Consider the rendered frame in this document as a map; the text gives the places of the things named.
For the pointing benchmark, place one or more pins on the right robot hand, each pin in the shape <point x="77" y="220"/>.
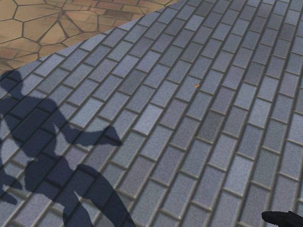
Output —
<point x="282" y="219"/>

